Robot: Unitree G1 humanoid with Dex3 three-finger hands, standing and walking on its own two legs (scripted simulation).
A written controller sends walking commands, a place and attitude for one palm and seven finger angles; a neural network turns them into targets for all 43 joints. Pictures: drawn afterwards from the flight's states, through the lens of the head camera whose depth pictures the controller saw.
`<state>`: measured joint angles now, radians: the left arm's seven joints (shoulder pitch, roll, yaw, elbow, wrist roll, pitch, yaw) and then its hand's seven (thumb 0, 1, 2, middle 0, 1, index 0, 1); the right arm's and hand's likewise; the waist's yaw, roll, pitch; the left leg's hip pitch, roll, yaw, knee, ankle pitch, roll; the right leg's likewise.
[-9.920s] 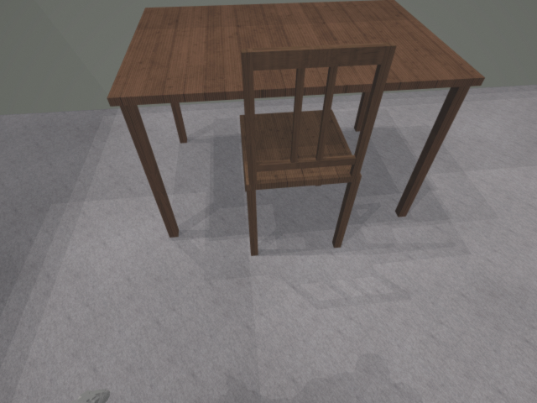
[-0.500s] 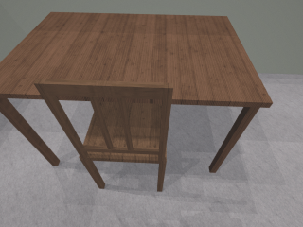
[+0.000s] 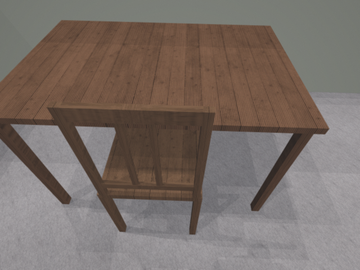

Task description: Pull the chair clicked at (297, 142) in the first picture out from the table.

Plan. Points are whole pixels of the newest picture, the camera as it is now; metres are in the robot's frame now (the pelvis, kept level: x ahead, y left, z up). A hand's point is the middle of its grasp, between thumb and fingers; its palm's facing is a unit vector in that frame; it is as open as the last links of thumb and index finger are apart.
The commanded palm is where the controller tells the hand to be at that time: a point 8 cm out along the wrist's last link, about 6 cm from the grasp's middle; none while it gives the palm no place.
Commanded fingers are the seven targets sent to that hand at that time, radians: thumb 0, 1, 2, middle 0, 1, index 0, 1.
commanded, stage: come to a stop and stand still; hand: left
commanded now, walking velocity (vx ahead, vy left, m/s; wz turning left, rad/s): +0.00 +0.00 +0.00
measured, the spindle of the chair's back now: (128, 157) +0.44 +0.19 -0.08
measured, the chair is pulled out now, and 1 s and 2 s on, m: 0.00 0.00 0.00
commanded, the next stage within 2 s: look again from close up in 0.06 s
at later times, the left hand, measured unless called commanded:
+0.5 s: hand out of the picture -0.02 +0.22 -0.18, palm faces +0.00 -0.98 -0.20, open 7.4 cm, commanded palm none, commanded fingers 0.00 0.90 0.90 -0.20 -0.30 -0.20 -0.30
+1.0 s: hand out of the picture -0.11 +0.22 -0.18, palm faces +0.01 -0.98 -0.18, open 7.4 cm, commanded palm none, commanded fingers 0.00 0.90 0.90 -0.20 -0.30 -0.20 -0.30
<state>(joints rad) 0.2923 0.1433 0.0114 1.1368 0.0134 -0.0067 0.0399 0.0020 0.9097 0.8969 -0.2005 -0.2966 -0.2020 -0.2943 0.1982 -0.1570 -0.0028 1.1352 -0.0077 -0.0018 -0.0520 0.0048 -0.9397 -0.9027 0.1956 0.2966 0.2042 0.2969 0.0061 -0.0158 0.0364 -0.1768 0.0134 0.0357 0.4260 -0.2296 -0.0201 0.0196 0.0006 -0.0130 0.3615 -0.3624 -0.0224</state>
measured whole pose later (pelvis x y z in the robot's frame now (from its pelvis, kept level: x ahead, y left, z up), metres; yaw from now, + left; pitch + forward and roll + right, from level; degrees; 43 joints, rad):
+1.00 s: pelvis -0.06 +0.05 +0.00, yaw +0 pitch -1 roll +0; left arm 0.40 0.17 -0.02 1.08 0.02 -0.01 0.03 0.00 0.91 0.90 -0.20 -0.30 -0.20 -0.29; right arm 0.24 -0.17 0.00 1.08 0.00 0.00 0.00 0.01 -0.92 -0.90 0.20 0.30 0.20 0.30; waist 0.01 -0.02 0.04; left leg -0.29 -0.03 0.05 0.46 -0.16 0.05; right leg -0.12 -0.05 0.00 0.45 -0.32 0.04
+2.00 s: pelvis -0.04 +0.04 -0.01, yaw -1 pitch -1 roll -1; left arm 0.30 0.19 0.00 0.97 0.03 -0.01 0.05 0.00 0.91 0.90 -0.20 -0.30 -0.20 -0.29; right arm 0.17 -0.18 -0.02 0.93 -0.02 0.01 0.00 0.01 -0.91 -0.90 0.19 0.30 0.20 0.30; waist -0.01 -0.01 0.06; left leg -0.34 0.00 0.05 0.64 -0.28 0.04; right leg -0.15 -0.02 0.00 0.58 -0.41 0.02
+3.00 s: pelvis -0.03 +0.03 +0.00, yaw +0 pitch +0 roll +1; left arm 0.30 0.16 -0.02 1.09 0.02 -0.02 0.03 0.00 0.91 0.90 -0.20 -0.30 -0.20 -0.29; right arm 0.21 -0.17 0.01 1.10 0.00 -0.02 -0.01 0.01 -0.92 -0.90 0.20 0.30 0.20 0.30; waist 0.00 -0.02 0.02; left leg -0.27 -0.02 0.04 0.46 -0.20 0.03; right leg -0.10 -0.02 0.02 0.45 -0.36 0.01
